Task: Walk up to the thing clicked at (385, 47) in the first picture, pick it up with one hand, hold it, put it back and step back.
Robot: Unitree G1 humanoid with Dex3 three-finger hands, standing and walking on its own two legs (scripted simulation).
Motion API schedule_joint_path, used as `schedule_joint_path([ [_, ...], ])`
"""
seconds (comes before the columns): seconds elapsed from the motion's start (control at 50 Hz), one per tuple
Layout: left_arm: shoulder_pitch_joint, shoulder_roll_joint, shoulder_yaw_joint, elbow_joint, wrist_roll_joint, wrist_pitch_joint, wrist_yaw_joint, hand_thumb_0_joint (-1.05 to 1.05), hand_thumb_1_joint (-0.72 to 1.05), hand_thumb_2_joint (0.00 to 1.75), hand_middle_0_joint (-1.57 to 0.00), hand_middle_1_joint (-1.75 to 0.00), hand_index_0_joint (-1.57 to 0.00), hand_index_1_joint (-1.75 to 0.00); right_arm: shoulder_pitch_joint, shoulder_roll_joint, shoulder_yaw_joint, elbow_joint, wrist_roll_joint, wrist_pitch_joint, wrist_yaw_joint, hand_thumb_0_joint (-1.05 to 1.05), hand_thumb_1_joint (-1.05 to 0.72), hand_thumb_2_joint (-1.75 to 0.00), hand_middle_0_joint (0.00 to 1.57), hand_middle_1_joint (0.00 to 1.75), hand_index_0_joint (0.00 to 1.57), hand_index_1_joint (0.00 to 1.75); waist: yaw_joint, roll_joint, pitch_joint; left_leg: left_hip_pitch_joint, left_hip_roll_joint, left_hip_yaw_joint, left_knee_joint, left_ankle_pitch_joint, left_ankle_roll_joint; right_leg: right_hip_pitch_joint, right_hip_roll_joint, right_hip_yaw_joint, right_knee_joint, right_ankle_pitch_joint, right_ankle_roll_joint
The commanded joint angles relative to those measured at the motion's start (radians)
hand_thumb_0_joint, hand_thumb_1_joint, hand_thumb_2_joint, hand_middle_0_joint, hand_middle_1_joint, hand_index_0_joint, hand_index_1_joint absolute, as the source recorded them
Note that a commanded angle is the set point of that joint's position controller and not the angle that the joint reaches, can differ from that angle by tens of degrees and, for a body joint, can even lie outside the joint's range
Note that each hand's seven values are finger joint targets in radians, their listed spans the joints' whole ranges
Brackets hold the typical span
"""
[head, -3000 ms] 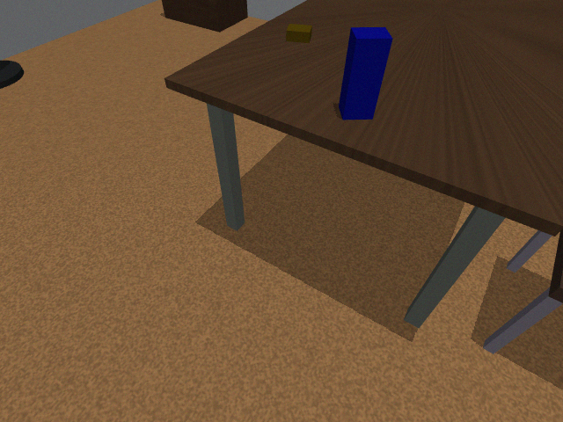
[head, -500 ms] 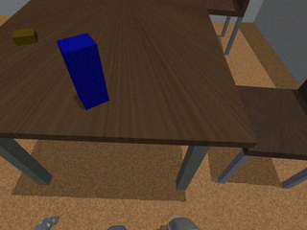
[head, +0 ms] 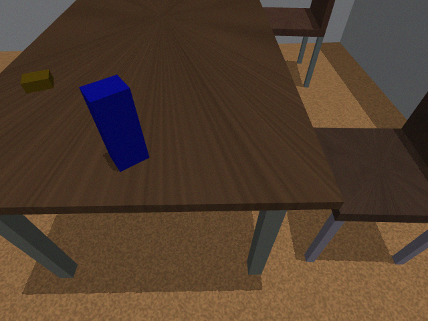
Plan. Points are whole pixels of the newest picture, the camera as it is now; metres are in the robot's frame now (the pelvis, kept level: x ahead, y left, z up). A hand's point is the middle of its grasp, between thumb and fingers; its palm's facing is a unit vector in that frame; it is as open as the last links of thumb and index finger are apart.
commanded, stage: walk up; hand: left
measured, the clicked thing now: (118, 126) +0.50 +0.24 +0.09
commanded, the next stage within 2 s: stand in 0.76 s
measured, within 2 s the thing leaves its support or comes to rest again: neither
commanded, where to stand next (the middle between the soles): +0.06 +0.01 m, yaw +2 degrees
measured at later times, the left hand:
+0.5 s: hand out of the picture +0.08 +0.26 -0.15, palm faces -0.03 -0.95 -0.32, open 7.4 cm
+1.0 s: hand out of the picture +0.11 +0.26 -0.14, palm faces -0.03 -0.94 -0.35, open 7.4 cm
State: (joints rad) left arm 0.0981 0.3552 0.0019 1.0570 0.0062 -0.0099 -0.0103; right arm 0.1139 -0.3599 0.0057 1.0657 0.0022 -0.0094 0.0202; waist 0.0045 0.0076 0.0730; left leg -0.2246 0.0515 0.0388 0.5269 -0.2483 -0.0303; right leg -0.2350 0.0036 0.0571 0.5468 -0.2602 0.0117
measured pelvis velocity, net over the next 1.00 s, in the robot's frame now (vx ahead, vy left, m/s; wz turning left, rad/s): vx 0.02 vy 0.01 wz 0.01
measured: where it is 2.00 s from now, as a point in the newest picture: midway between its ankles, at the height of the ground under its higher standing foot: outside the picture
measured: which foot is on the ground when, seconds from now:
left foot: down 0.00-1.00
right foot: down 0.00-1.00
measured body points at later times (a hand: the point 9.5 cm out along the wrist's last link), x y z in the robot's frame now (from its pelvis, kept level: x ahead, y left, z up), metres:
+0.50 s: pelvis +0.01 +0.01 +0.01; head +0.01 +0.01 +0.46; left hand +0.09 +0.31 -0.12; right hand +0.08 -0.30 -0.12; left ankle +0.02 +0.14 -0.73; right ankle +0.03 -0.13 -0.73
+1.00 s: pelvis +0.02 +0.01 +0.01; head +0.03 +0.01 +0.46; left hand +0.11 +0.31 -0.11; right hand +0.11 -0.29 -0.12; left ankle +0.02 +0.14 -0.73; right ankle +0.03 -0.13 -0.73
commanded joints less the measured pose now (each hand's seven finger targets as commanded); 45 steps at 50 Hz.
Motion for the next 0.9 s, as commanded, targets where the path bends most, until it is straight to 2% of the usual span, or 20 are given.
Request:
schedule_joint_path([
  [0.0,-0.073,0.211,0.051,-0.028,-0.01,-0.021,0.01,0.0,0.9,0.9,-0.2,-0.3,-0.2,-0.3,-0.075,-0.231,-0.045,-0.03,-0.007,-0.036,-0.019,0.0,-0.9,-0.9,0.2,0.3,0.2,0.3,0.0,-0.013,-0.088,0.039,0.09,-0.109,-0.183,0.027,0.064,0.033,-0.093,0.099,-0.179,0.074,-0.054],
  [0.12,-0.079,0.198,0.049,0.007,-0.01,-0.017,0.006,0.0,0.9,0.9,-0.2,-0.3,-0.2,-0.3,-0.096,-0.214,-0.044,-0.004,-0.008,-0.038,-0.021,0.0,-0.9,-0.9,0.2,0.3,0.2,0.3,0.006,0.0,-0.095,0.071,0.093,-0.094,-0.226,0.049,0.053,0.07,-0.1,0.086,-0.225,0.12,-0.043],
  [0.2,-0.095,0.198,0.05,0.02,-0.005,-0.016,0.005,0.0,0.9,0.9,-0.2,-0.3,-0.2,-0.3,-0.086,-0.21,-0.05,0.013,-0.01,-0.037,-0.022,0.0,-0.9,-0.9,0.2,0.3,0.2,0.3,-0.004,-0.005,-0.106,0.08,0.094,-0.089,-0.248,0.044,0.05,0.091,-0.106,0.083,-0.241,0.14,-0.038],
  [0.3,-0.088,0.196,0.049,0.037,-0.003,-0.015,0.006,0.0,0.9,0.9,-0.2,-0.3,-0.2,-0.3,-0.097,-0.203,-0.053,0.013,-0.01,-0.033,-0.021,0.0,-0.9,-0.9,0.2,0.3,0.2,0.3,-0.004,-0.003,-0.078,0.09,0.091,-0.089,-0.255,0.007,0.048,0.052,-0.101,0.084,-0.266,0.09,-0.032],
  [0.4,-0.08,0.195,0.048,0.043,0.001,-0.016,0.006,0.0,0.9,0.9,-0.2,-0.3,-0.2,-0.3,-0.101,-0.208,-0.055,0.015,-0.011,-0.031,-0.019,0.0,-0.9,-0.9,0.2,0.3,0.2,0.3,-0.007,0.01,-0.082,0.094,0.093,-0.092,-0.26,-0.011,0.051,0.051,-0.101,0.08,-0.275,0.09,-0.029],
  [0.56,-0.077,0.195,0.048,0.051,-0.002,-0.017,0.01,0.0,0.9,0.9,-0.2,-0.3,-0.2,-0.3,-0.085,-0.203,-0.058,0.021,-0.007,-0.029,-0.021,0.0,-0.9,-0.9,0.2,0.3,0.2,0.3,-0.015,-0.003,-0.113,0.151,0.092,-0.075,-0.243,0.118,0.044,0.06,-0.108,0.075,-0.263,0.187,-0.026],
  [0.72,-0.065,0.191,0.046,0.05,0.0,-0.016,0.015,0.0,0.9,0.9,-0.2,-0.3,-0.2,-0.3,-0.096,-0.2,-0.062,0.017,-0.007,-0.022,-0.022,0.0,-0.9,-0.9,0.2,0.3,0.2,0.3,-0.015,-0.008,-0.125,0.17,0.092,-0.068,-0.236,0.169,0.046,0.08,-0.112,0.067,-0.266,0.24,-0.022],
  [0.78,-0.05,0.203,0.043,0.043,0.002,-0.024,0.018,0.0,0.9,0.9,-0.2,-0.3,-0.2,-0.3,-0.083,-0.206,-0.062,0.022,-0.014,-0.023,-0.025,0.0,-0.9,-0.9,0.2,0.3,0.2,0.3,-0.014,-0.002,-0.132,0.172,0.099,-0.079,-0.238,0.247,0.043,0.113,-0.124,0.062,-0.247,0.304,-0.021],
  [0.82,-0.05,0.202,0.041,0.037,0.0,-0.025,0.019,0.0,0.9,0.9,-0.2,-0.3,-0.2,-0.3,-0.077,-0.199,-0.06,0.024,-0.013,-0.023,-0.024,0.0,-0.9,-0.9,0.2,0.3,0.2,0.3,-0.015,-0.012,-0.126,0.171,0.097,-0.078,-0.241,0.242,0.042,0.111,-0.123,0.059,-0.253,0.284,-0.018],
  [0.86,-0.051,0.202,0.04,0.032,0.003,-0.025,0.02,0.0,0.9,0.9,-0.2,-0.3,-0.2,-0.3,-0.091,-0.201,-0.062,0.019,-0.01,-0.02,-0.024,0.0,-0.9,-0.9,0.2,0.3,0.2,0.3,-0.015,-0.013,-0.135,0.191,0.099,-0.078,-0.231,0.263,0.043,0.108,-0.125,0.053,-0.253,0.312,-0.017],
  [0.88,-0.062,0.208,0.042,0.029,0.002,-0.024,0.021,0.0,0.9,0.9,-0.2,-0.3,-0.2,-0.3,-0.082,-0.193,-0.059,0.02,-0.012,-0.019,-0.024,0.0,-0.9,-0.9,0.2,0.3,0.2,0.3,-0.019,-0.025,-0.117,0.168,0.096,-0.079,-0.243,0.236,0.039,0.105,-0.122,0.053,-0.254,0.278,-0.019],
])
